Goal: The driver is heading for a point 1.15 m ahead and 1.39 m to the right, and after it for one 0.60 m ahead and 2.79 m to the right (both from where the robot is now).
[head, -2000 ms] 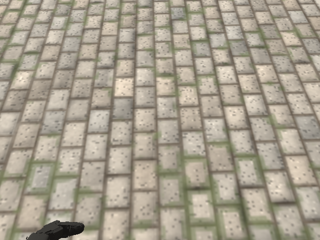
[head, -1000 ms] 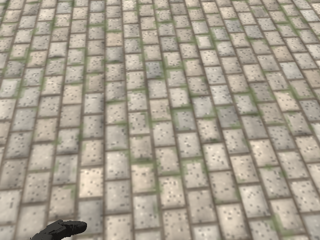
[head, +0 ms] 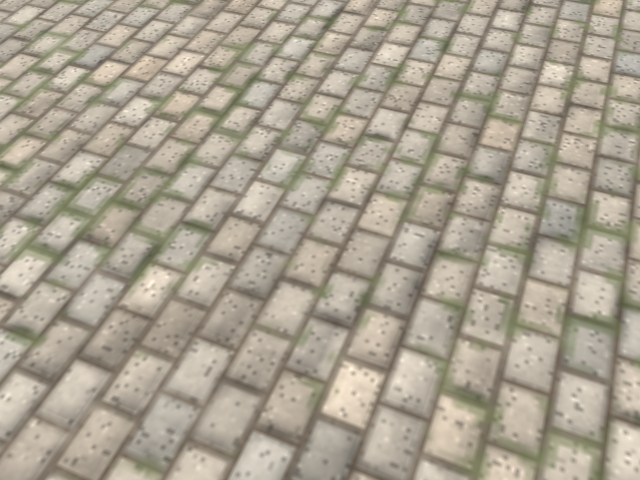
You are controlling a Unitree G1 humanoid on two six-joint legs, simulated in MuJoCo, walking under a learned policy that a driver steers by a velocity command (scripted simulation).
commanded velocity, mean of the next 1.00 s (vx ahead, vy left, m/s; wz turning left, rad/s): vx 0.00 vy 0.00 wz -0.53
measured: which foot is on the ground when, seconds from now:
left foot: up 0.00-0.22, down 0.24-0.68, up 0.70-1.00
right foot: down 0.00-0.24, up 0.26-0.66, down 0.68-1.00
